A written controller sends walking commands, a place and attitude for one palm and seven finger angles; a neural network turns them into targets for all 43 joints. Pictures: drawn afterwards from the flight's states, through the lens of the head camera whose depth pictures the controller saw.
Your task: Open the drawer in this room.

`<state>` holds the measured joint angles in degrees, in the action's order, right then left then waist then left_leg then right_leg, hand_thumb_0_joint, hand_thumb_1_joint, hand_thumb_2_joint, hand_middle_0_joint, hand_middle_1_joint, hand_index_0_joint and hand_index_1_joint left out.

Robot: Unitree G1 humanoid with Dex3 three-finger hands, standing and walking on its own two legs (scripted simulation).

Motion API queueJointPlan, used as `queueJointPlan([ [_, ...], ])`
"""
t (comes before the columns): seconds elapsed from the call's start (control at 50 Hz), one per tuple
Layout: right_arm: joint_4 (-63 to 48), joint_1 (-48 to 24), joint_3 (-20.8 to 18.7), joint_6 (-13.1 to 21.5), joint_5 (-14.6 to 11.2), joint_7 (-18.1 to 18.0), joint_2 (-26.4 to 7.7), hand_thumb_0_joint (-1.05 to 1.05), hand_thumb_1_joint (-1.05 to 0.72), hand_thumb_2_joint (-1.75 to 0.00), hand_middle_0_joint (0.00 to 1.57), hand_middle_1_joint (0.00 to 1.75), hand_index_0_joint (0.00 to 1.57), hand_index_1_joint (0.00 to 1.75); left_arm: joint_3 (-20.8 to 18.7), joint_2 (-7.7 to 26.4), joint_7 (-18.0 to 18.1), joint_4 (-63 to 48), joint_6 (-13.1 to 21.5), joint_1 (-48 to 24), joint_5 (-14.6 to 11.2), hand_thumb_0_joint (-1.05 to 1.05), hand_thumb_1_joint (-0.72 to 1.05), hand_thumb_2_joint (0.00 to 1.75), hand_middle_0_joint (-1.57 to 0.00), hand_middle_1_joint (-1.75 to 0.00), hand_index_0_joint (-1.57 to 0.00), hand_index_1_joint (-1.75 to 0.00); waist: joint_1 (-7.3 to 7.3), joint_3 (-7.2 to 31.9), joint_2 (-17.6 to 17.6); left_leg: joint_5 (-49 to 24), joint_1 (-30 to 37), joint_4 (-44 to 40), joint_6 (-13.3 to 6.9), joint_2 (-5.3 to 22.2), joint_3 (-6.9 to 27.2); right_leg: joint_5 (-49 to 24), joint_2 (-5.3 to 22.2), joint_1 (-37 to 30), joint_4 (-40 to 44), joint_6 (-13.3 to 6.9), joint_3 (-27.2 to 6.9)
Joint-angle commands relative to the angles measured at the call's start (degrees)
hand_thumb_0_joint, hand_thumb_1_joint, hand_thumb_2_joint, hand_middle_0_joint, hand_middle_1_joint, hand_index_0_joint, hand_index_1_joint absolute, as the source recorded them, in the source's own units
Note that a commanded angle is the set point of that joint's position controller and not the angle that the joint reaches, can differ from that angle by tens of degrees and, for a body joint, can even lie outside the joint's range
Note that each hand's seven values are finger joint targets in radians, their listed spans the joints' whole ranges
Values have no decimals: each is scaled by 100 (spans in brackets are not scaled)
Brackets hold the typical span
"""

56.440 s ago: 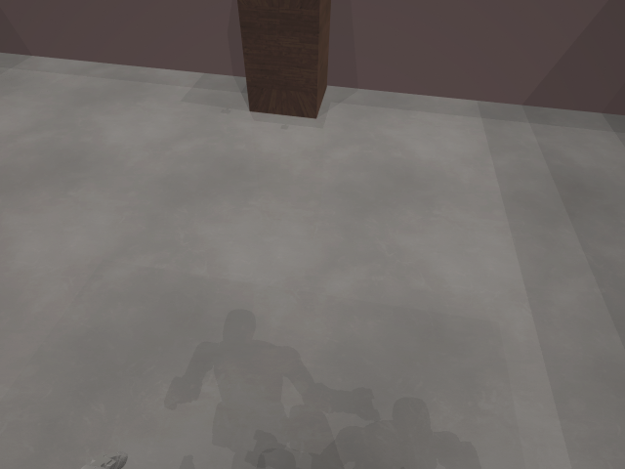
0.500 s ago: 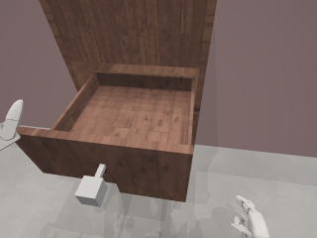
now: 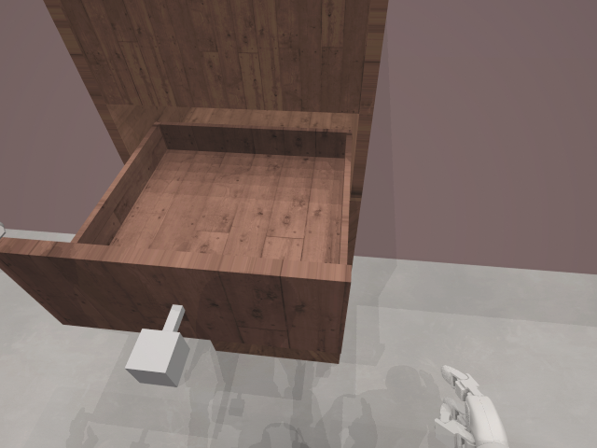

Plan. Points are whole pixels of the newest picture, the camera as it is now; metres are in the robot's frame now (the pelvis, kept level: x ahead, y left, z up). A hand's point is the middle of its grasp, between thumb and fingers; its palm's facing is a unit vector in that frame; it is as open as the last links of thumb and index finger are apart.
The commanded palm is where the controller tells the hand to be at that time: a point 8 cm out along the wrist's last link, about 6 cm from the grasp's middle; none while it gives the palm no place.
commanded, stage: step back with the hand held close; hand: left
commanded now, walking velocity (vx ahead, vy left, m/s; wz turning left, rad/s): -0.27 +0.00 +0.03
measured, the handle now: (166, 339) +0.21 +0.17 +0.10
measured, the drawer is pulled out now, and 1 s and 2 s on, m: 0.29 0.29 0.29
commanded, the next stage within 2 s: stop stepping back and stand still in 0.78 s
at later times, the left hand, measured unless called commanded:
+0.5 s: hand out of the picture +0.12 +0.25 +0.29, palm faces +0.62 -0.69 -0.38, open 7.4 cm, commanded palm +0.05 +0.29 +0.29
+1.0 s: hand out of the picture -0.05 +0.25 +0.28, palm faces +0.54 -0.72 -0.43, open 7.4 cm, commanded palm -0.10 +0.29 +0.29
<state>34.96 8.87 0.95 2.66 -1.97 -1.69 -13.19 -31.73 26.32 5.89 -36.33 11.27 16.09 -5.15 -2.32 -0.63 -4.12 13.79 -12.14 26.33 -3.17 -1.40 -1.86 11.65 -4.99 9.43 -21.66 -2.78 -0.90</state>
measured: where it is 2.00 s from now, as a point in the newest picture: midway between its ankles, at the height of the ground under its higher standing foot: outside the picture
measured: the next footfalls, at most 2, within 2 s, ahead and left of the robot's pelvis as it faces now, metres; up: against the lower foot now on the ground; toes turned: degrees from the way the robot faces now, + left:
left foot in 0.76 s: -0.11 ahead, +0.15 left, +0.00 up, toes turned +2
right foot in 1.00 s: -0.21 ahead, -0.09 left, +0.00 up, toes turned -3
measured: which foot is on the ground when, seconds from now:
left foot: down 0.00-0.56, up 0.58-0.74, down 0.76-1.00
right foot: down 0.00-0.78, up 0.80-0.98, down 1.00-1.00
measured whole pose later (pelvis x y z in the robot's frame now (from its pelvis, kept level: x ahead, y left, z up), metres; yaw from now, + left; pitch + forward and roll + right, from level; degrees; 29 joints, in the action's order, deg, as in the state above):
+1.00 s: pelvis -0.24 +0.02 -0.02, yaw -2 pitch +0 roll +0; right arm 34.3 10.4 -0.5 7.3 -1.1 -1.3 -9.6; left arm -38.3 30.2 8.2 -45.7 13.9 20.7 -4.2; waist -0.3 -1.8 2.1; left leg 8.7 -23.7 32.5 0.6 3.2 -2.3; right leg 22.7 -1.2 16.7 -37.2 0.6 1.1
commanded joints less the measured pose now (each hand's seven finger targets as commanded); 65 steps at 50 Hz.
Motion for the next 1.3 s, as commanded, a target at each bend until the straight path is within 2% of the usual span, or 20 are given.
queueJointPlan([
  [0.0,-969,-413,-418,195,-12,-21,-692,0,-90,-90,20,30,20,30,-558,1234,100,-1250,314,105,61,0,90,90,-20,-30,-20,-30,200,1162,201,-1781,605,-24,64,723,588,-2201,1083,215,1,135,-846],
  [0.2,-1180,-250,-524,110,-14,-62,-615,0,-90,-90,20,30,20,30,-1540,1776,301,-1997,522,1098,-44,0,90,90,-20,-30,-20,-30,205,1496,-143,-2000,-364,-113,80,973,856,-1953,823,-156,-794,110,-658],
  [0.36,-800,84,-607,391,344,-280,-645,0,-90,-90,20,30,20,30,-1172,1354,484,-1115,393,121,75,0,90,90,-20,-30,-20,-30,369,471,-452,-1032,-1677,-970,-387,1761,1403,1368,276,346,-2432,189,-318],
  [0.44,-711,102,-595,523,374,-287,-632,0,-90,-90,20,30,20,30,-883,1139,532,-1114,314,-224,167,0,90,90,-20,-30,-20,-30,383,495,-266,-353,-1578,-779,-437,1639,1398,1495,340,386,-2073,169,-264],
  [0.48,-784,-111,-520,547,247,-211,-607,0,-90,-90,20,30,20,30,-718,1047,452,-1312,285,-240,146,0,90,90,-20,-30,-20,-30,317,661,56,482,-1509,-493,-212,1327,1246,978,632,135,-855,46,-288],
  [0.52,-945,-241,-478,511,102,-119,-518,0,-90,-90,20,30,20,30,-810,1358,354,-1620,363,-364,91,0,90,90,-20,-30,-20,-30,325,597,1346,1074,-1162,1183,267,304,526,808,1889,958,767,-498,-2029],
  [0.54,-825,-191,-477,496,110,-91,-525,0,-90,-90,20,30,20,30,-947,1544,383,-1746,434,-440,68,0,90,90,-20,-30,-20,-30,283,555,1367,1013,-926,2456,397,35,282,41,2617,1369,1140,-826,-2475],
  [0.58,-911,-285,-482,521,13,-61,-464,0,-90,-90,20,30,20,30,-858,1405,341,-1873,465,-118,133,0,90,90,-20,-30,-20,-30,246,719,1447,1170,-1339,3395,370,112,555,-1470,2446,936,422,-843,-1769],
  [0.7,-788,-119,-321,426,92,-266,-313,0,-90,-90,20,30,20,30,-1151,1479,450,-1453,564,236,175,0,90,90,-20,-30,-20,-30,344,814,636,-130,-466,207,441,245,34,-3790,1574,161,-716,-206,-676],
  [0.76,-717,-49,-574,485,98,-229,-593,0,-90,-90,20,30,20,30,-1221,1534,426,-1573,663,97,84,0,90,90,-20,-30,-20,-30,298,1145,-442,-3891,338,-183,69,1473,831,-1505,669,600,-1626,342,-178],
  [0.8,-680,8,-628,577,144,-122,-534,0,-90,-90,20,30,20,30,-1490,1668,352,-1471,706,126,16,0,90,90,-20,-30,-20,-30,313,1221,-919,-4842,237,-31,-197,1807,896,395,392,982,-2194,344,21],
  [0.88,-572,71,-607,749,185,-17,-549,0,-90,-90,20,30,20,30,-1238,1313,264,-1873,733,153,1,0,90,90,-20,-30,-20,-30,289,1062,-802,-3093,-440,-339,-443,1841,807,1538,326,774,-2709,370,-17],
  [0.96,-871,-218,-447,703,5,6,-519,0,-90,-90,20,30,20,30,-1120,1420,335,-2014,482,3,77,0,90,90,-20,-30,-20,-30,300,828,-343,1471,-1517,-274,60,991,298,1011,512,-462,-612,270,196],
  [1.0,-866,-396,-391,514,84,-45,-438,0,-90,-90,20,30,20,30,-1187,1672,356,-1625,378,-366,111,0,90,90,-20,-30,-20,-30,311,268,1220,1289,-1270,1908,432,119,63,3189,1858,1118,1402,-519,-2187],
  [1.04,-666,-453,-416,454,75,-84,-523,0,-90,-90,20,30,20,30,-1078,1681,414,-1435,371,-897,177,0,90,90,-20,-30,-20,-30,322,214,1238,1103,-1409,3376,415,174,241,3490,2318,1531,1724,-586,-2464],
  [1.18,-534,-148,-258,390,158,-306,-505,0,-90,-90,20,30,20,30,-417,1188,390,-405,346,-1064,219,0,90,90,-20,-30,-20,-30,427,-60,800,1178,14,493,85,308,-299,3320,1616,1977,481,-408,-566],
  [1.2,-530,16,-283,433,156,-302,-607,0,-90,-90,20,30,20,30,-353,1186,406,-459,362,-1186,226,0,90,90,-20,-30,-20,-30,507,-3,276,1578,37,-318,-36,403,75,2873,1214,1758,-500,-234,-240],
  [1.24,-790,-10,-350,599,159,-226,-759,0,-90,-90,20,30,20,30,-284,1290,440,-1040,501,-1726,322,0,90,90,-20,-30,-20,-30,546,-334,-1785,3342,-76,-1889,-845,2338,3322,1884,256,2893,-3992,254,348],
  [1.26,-778,-89,-349,673,186,-164,-688,0,-90,-90,20,30,20,30,-382,1409,391,-1003,544,-1786,410,0,90,90,-20,-30,-20,-30,454,-258,-1083,2763,-516,-1942,-1156,2475,3311,1390,373,2875,-4884,210,-172],
  [1.28,-665,-140,-364,665,146,-107,-612,0,-90,-90,20,30,20,30,-546,1590,326,-832,552,-1477,442,0,90,90,-20,-30,-20,-30,380,-17,-576,2979,-531,-1820,-951,2334,3097,1128,512,2950,-5220,221,-224],
])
